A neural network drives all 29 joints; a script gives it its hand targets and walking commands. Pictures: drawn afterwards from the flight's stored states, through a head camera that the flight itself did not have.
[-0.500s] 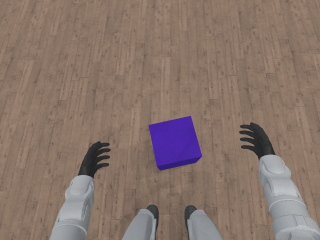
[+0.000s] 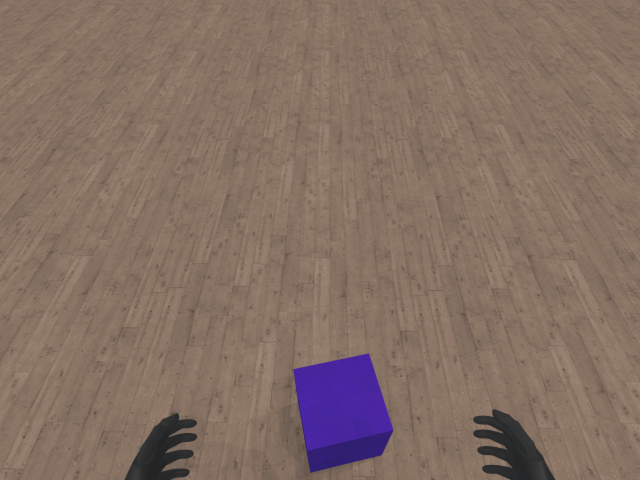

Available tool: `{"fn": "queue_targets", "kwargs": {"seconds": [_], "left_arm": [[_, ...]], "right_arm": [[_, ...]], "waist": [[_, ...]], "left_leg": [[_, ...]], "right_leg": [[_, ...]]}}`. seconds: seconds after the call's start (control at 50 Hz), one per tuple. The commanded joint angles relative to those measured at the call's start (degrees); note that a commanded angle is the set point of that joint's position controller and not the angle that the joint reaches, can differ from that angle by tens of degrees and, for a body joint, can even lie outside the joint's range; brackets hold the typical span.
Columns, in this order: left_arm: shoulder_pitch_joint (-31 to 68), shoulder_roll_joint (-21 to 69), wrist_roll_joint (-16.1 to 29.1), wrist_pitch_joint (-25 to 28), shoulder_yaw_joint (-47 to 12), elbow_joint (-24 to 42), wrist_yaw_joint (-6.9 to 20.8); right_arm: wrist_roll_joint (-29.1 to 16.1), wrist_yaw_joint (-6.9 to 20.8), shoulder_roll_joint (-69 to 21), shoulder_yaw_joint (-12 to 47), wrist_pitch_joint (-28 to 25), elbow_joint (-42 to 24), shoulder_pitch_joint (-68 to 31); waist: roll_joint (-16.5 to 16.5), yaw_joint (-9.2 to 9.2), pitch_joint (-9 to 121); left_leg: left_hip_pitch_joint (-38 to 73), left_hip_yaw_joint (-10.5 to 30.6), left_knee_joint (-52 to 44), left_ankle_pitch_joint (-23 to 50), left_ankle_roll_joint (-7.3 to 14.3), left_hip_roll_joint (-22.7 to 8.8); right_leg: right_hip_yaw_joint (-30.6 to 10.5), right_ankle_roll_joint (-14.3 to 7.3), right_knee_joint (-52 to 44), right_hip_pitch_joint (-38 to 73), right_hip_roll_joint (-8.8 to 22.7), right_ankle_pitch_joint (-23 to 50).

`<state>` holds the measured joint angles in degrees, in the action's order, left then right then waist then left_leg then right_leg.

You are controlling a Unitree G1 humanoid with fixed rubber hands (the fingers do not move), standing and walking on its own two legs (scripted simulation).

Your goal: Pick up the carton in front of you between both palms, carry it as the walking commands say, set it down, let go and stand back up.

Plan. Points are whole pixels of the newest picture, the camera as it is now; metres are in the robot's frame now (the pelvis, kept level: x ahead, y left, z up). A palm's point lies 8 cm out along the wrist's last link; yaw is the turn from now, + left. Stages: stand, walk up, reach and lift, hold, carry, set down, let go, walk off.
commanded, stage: let go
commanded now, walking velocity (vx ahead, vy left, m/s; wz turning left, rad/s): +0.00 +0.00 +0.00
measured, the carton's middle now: (339, 413) +0.42 -0.03 -0.65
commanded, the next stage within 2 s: stand in 0.36 s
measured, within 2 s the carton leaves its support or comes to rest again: neither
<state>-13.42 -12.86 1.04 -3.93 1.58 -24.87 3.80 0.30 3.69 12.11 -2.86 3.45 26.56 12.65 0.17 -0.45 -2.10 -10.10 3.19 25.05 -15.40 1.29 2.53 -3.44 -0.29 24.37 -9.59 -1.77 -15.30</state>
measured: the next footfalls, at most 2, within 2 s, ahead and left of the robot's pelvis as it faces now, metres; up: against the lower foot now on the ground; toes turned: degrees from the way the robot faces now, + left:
none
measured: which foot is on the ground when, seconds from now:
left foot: down 0.00-1.00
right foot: down 0.00-1.00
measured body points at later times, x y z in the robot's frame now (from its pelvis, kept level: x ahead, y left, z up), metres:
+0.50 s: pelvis -0.01 +0.00 -0.01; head -0.01 +0.00 +0.44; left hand +0.15 +0.27 -0.09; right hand +0.14 -0.27 -0.09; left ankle -0.03 +0.10 -0.74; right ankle -0.03 -0.12 -0.74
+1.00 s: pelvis +0.01 +0.00 +0.00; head +0.01 +0.01 +0.45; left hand +0.14 +0.30 -0.11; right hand +0.14 -0.29 -0.09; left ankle -0.03 +0.11 -0.74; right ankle -0.03 -0.12 -0.74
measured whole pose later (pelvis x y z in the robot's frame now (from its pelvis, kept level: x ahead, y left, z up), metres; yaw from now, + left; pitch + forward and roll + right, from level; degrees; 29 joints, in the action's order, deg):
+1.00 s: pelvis +0.01 +0.00 +0.00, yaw +0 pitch -1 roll +0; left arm -8.3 -19.5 -1.9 0.0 1.6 -47.4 -1.4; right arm 1.6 -1.4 19.5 -1.5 0.1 43.8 10.6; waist -0.8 0.1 -0.8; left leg -9.0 2.8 27.7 -17.7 1.7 2.5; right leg -2.7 0.0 26.2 -7.9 -1.4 -17.3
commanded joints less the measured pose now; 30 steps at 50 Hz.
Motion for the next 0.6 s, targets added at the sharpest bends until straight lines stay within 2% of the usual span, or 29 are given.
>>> {"fn": "queue_targets", "kwargs": {"seconds": [0.0,0.08,0.18,0.2,0.22,0.24,0.34,0.36,0.4,0.42,0.44,0.5,0.58], "left_arm": [[2.1,-4.6,-0.9,-0.9,2.0,5.3,-0.2],[2.3,-4.6,-1.9,-2.7,2.8,5.2,-0.2],[2.9,-4.5,-2.1,-3.8,2.9,5.7,0.2],[5.2,-5.5,-3.3,-6.8,2.5,9.7,-1.3],[4.2,-5.0,-2.6,-7.6,1.9,8.6,-2.0],[4.2,-4.9,-2.3,-8.0,1.8,8.8,-2.4],[4.5,-4.3,-1.7,-9.3,1.1,8.9,-3.1],[5.6,-11.9,-2.6,-4.3,3.5,0.1,-5.3],[5.1,-11.6,-3.5,-0.5,3.2,-1.9,-5.9],[5.9,-11.3,-3.6,0.5,3.1,-2.6,-5.8],[6.6,-10.9,-3.5,1.3,3.0,-3.5,-5.6],[6.2,-11.2,-3.3,2.8,2.8,-7.0,-4.9],[5.9,-12.5,-3.4,3.8,2.8,-10.6,-4.9]], "right_arm": [[-0.2,0.5,5.7,-1.1,1.0,-6.7,-2.2],[-0.3,0.8,5.7,-0.8,2.9,-7.7,-3.1],[0.3,0.6,5.5,-1.1,4.0,-8.2,-3.0],[-0.8,-0.5,5.5,-1.5,2.3,-5.0,-0.1],[-0.7,-1.0,5.9,-1.3,2.0,-6.3,-0.8],[-0.8,-1.2,5.9,-0.9,2.0,-6.2,-1.1],[-0.6,-1.6,6.0,-0.7,2.3,-6.7,-1.8],[2.2,-3.6,11.7,-2.5,0.4,0.7,-2.8],[2.4,-4.2,12.1,-2.5,-1.2,1.8,-1.1],[2.5,-4.1,12.0,-2.4,-1.9,2.6,-1.0],[2.4,-4.1,11.9,-2.2,-2.4,3.3,-1.4],[2.0,-3.9,12.4,-2.0,-3.2,4.7,-2.8],[2.0,-4.3,13.5,-1.9,-3.6,6.7,-2.3]], "waist": [[1.8,-0.02,1.4],[2.1,-0.47,-0.8],[0.7,-0.04,-1.3],[1.5,0.18,1.6],[0.1,0.87,1.1],[-0.1,0.36,0.7],[-1.0,0.20,-1.1],[-6.0,-0.84,-2.9],[-4.0,0.81,-1.1],[-2.7,1.13,-0.9],[-1.7,1.07,-0.4],[0.6,0.40,3.1],[0.9,0.50,5.0]], "left_leg": [[2.1,-1.2,-4.0,12.2,-2.5,-1.1],[2.5,-1.4,-3.8,10.4,-2.3,-1.2],[4.2,-1.7,-3.5,10.1,-2.0,-1.2],[4.2,-1.9,-1.8,10.1,-2.5,0.4],[4.2,-1.8,-1.5,9.8,-2.2,0.3],[3.5,-1.8,-1.3,9.6,-2.1,0.3],[2.0,-1.8,-1.4,8.2,-2.0,0.1],[-4.7,0.8,0.6,4.9,-2.5,-2.9],[-2.8,1.7,1.1,0.0,-1.8,-3.3],[-3.0,2.3,0.8,-1.6,-1.5,-3.5],[-3.6,3.0,0.5,-2.0,-1.3,-3.8],[-3.9,4.1,0.3,3.1,-0.7,-5.0],[-2.3,4.2,1.2,10.5,-0.5,-5.6]], "right_leg": [[2.4,0.5,-2.8,3.3,-0.5,9.7],[2.4,0.5,-2.8,4.1,-0.5,8.1],[2.2,0.8,-2.6,4.6,-0.5,8.8],[2.3,0.4,-1.2,6.9,-0.3,11.9],[2.0,0.5,-0.8,5.9,-0.4,12.7],[1.9,0.5,-0.7,5.7,-0.2,12.6],[2.1,0.2,-0.9,5.5,-0.1,11.2],[-0.8,1.1,-0.9,-2.7,3.3,3.5],[-3.8,0.1,-2.6,-5.5,4.3,-5.5],[-4.3,-0.2,-2.7,-6.0,4.3,-7.4],[-4.2,-0.3,-2.1,-5.9,4.1,-6.9],[-3.1,-0.3,0.2,-2.0,4.1,1.7],[-3.0,-0.2,1.4,0.2,4.7,10.1]]}}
